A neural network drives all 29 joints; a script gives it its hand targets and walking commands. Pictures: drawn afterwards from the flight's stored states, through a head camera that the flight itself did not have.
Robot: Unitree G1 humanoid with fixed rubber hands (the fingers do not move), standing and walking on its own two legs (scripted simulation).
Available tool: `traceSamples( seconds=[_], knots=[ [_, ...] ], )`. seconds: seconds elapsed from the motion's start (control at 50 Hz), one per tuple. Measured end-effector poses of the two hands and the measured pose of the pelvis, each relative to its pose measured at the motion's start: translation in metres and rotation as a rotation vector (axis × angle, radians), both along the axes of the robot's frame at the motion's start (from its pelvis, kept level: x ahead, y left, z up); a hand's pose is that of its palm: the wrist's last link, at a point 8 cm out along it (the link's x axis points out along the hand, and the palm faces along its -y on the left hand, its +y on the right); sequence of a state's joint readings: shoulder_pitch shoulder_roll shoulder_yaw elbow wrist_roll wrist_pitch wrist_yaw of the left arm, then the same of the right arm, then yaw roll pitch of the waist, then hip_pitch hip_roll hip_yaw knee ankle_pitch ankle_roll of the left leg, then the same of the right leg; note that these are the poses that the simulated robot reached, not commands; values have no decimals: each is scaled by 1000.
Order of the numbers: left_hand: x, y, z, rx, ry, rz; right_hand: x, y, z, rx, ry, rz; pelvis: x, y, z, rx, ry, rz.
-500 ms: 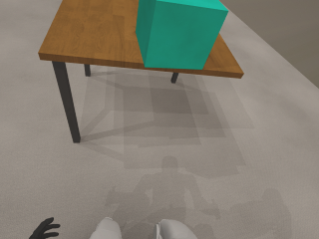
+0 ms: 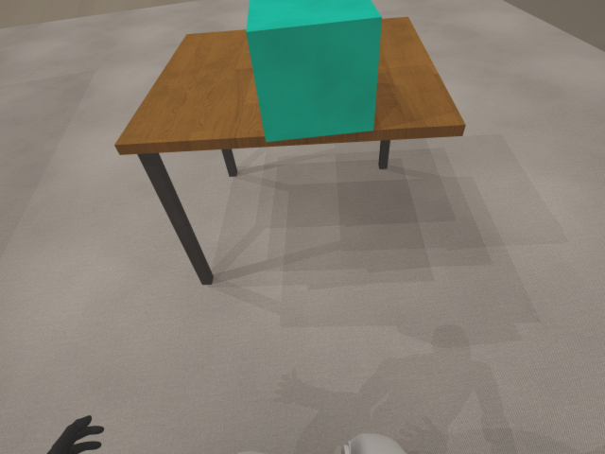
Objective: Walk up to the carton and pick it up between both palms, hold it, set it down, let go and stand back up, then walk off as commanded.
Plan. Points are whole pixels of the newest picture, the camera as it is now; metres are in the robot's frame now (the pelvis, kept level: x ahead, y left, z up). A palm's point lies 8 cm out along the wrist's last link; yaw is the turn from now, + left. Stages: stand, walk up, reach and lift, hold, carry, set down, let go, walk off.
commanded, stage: walk up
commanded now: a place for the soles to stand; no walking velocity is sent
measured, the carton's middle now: (311, 60) +0.97 +0.03 +0.09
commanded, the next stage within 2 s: none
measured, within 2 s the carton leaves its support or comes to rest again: neither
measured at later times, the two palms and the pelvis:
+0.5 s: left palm out of the picture -0.04 +0.31 -0.06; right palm out of the picture +0.14 -0.30 -0.17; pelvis +0.03 -0.03 -0.02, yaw +4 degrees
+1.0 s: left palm (24, 404) +0.20 +0.45 -0.07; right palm (462, 439) +0.17 -0.18 -0.08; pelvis +0.11 +0.13 +0.03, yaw +3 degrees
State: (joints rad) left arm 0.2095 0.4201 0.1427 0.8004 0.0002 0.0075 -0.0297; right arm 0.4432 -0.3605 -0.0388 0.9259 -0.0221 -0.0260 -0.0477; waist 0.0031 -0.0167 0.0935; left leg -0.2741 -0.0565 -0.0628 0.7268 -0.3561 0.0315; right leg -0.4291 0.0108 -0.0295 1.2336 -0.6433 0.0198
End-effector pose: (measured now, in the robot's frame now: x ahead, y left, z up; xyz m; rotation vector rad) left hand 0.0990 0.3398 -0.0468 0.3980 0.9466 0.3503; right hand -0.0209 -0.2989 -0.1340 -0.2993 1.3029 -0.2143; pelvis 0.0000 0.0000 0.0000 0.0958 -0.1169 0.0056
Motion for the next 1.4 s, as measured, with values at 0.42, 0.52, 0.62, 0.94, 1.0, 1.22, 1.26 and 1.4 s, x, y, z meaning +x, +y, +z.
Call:
traceSamples(
  seconds=[0.42, 0.52, 0.62, 0.94, 1.0, 1.22, 1.26, 1.4],
  knots=[
    [-153, -47, -5, 121, 308, 256, 154, -16, -34, 150, -190, 132, 24, -42, -13, -64, 4, 51],
    [-135, -27, -12, 117, 307, 245, 167, 0, -33, 131, -163, 132, 38, -23, -16, -90, 26, 54],
    [-111, 5, -26, 100, 302, 230, 190, 30, -32, 104, -155, 139, 54, 10, -23, -134, 47, 56],
    [84, 102, -29, -45, 65, 61, 198, 110, 44, -40, -36, 114, 106, 119, 19, -178, 104, 35],
    [98, 111, -25, -60, 53, 57, 189, 117, 55, -61, 12, 111, 112, 130, 26, -168, 111, 43],
    [26, 179, -45, -7, 254, 175, 231, 186, 30, -44, -54, 170, 110, 190, 10, -180, 31, 68],
    [35, 196, -48, -16, 214, 182, 237, 204, 28, -47, -56, 192, 110, 207, 6, -173, 33, 93],
    [63, 233, -93, -133, 171, 118, 244, 260, 25, -89, -112, 188, 100, 255, -14, -132, -13, 95]
  ],
)
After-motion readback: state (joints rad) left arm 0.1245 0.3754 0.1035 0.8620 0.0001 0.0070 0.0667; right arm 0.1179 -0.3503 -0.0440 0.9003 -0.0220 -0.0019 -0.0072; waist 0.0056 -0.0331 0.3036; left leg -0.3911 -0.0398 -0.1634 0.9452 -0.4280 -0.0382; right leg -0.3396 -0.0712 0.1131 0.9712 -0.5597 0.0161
